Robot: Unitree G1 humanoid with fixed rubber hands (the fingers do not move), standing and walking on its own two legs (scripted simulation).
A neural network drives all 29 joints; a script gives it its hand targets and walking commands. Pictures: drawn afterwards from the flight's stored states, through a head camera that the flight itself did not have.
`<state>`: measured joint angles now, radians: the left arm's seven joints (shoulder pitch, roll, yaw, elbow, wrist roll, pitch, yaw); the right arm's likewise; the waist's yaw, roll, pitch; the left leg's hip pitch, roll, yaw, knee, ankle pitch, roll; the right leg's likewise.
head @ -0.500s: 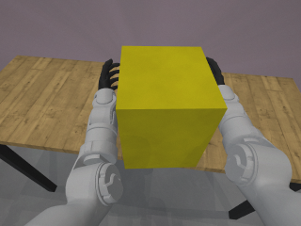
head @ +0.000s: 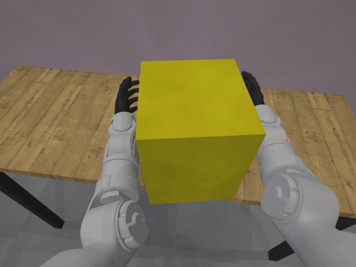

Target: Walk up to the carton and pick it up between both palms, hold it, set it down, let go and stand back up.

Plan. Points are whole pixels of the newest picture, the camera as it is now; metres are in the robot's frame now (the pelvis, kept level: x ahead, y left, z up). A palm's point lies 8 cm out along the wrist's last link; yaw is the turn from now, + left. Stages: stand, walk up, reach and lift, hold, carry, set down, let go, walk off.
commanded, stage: set down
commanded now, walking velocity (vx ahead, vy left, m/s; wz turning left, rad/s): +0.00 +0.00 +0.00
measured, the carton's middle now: (189, 135) +0.38 +0.04 +0.09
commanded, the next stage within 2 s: none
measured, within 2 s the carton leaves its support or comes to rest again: neither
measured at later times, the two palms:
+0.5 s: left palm (124, 114) +0.40 +0.19 +0.12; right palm (254, 106) +0.45 -0.10 +0.13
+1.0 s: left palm (127, 110) +0.42 +0.19 +0.11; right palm (254, 103) +0.47 -0.10 +0.12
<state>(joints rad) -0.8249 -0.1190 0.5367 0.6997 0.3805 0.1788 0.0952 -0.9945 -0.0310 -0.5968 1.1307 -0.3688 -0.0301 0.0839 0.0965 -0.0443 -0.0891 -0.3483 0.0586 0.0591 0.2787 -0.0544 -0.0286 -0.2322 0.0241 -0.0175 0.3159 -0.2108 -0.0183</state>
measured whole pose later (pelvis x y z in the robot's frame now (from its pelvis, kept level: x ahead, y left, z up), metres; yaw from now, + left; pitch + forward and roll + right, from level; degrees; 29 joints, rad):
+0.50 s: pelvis +0.00 +0.00 +0.00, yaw +0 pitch +6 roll +0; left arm -0.80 -0.15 0.58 0.65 0.43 0.20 0.06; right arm -0.96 0.00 -0.65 1.07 -0.42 -0.03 0.13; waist 0.09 -0.06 -0.07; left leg -0.30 0.05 0.07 0.27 -0.06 -0.02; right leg -0.19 0.01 -0.01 0.32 -0.22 -0.01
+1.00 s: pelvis -0.01 +0.01 -0.01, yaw -2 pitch +14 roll -2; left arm -0.98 0.05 0.16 0.95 -0.02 0.19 0.27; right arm -1.14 -0.24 -0.11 1.31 0.15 0.04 -0.02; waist 0.16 0.00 -0.15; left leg -0.57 0.10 0.06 0.41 -0.08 -0.03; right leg -0.42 0.06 -0.01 0.36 -0.19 -0.02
